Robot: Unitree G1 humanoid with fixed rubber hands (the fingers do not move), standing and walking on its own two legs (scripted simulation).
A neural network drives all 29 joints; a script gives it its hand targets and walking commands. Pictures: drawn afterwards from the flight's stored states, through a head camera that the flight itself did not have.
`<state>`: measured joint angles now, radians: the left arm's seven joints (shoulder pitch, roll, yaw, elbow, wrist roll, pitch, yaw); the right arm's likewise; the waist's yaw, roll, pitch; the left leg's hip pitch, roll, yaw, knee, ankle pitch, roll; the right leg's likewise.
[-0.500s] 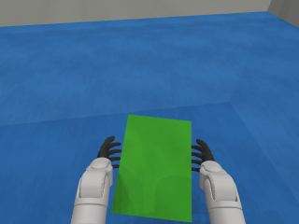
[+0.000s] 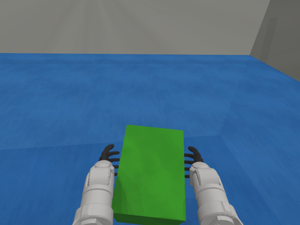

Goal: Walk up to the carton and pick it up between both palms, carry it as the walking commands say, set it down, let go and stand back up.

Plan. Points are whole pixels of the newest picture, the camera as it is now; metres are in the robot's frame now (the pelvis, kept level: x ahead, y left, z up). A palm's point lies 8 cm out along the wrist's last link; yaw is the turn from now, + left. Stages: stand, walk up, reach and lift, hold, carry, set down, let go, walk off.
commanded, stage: set down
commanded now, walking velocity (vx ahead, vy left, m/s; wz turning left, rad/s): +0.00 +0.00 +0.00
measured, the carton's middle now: (149, 176) +0.33 +0.04 -0.04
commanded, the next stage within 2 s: none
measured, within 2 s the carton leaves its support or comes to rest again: neither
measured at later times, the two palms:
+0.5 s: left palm (112, 185) +0.30 +0.15 -0.07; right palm (193, 187) +0.32 -0.11 -0.06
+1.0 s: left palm (115, 190) +0.34 +0.16 -0.16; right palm (185, 195) +0.35 -0.10 -0.16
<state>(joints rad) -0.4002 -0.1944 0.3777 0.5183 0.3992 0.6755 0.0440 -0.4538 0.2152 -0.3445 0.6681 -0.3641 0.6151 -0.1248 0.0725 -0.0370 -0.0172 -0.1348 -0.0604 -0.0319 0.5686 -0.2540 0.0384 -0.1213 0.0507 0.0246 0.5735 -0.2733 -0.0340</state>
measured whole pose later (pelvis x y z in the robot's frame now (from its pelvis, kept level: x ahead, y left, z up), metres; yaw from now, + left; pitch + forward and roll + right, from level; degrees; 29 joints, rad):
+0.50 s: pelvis -0.01 -0.01 -0.03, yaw +0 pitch +10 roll +0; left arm -0.41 -0.18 0.40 0.59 0.29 0.27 0.09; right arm -0.43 0.21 -0.30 0.67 -0.24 0.25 -0.21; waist 0.07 -0.05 -0.01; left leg -0.66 -0.06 -0.04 0.78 -0.29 0.01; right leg -0.65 0.08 0.03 0.80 -0.31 -0.05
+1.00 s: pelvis -0.03 +0.00 -0.10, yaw -1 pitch +27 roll -1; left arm -0.56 -0.17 0.40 0.58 0.24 0.21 0.13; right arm -0.58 0.17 -0.30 0.68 -0.17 0.16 -0.27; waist 0.05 -0.04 -0.14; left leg -1.26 -0.08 -0.03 1.17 -0.39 0.03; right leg -1.24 0.10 0.04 1.17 -0.40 -0.02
